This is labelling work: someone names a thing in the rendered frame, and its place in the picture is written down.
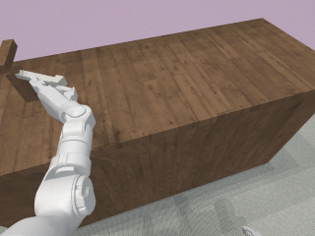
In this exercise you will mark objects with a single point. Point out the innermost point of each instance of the left robot forearm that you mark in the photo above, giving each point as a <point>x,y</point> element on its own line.
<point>75,143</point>

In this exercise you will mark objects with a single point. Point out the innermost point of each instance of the tap lever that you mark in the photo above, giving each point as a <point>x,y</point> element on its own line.
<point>49,80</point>

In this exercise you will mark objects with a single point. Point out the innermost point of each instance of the robot left hand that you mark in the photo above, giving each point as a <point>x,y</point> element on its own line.
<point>52,98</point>

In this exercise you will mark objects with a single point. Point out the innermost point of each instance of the robot right hand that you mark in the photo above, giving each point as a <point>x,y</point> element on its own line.
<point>250,232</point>

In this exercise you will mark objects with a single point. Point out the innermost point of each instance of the counter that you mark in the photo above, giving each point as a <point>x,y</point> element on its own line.
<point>172,113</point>

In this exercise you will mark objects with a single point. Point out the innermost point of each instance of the robot left upper arm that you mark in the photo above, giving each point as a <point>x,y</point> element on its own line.
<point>61,204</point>

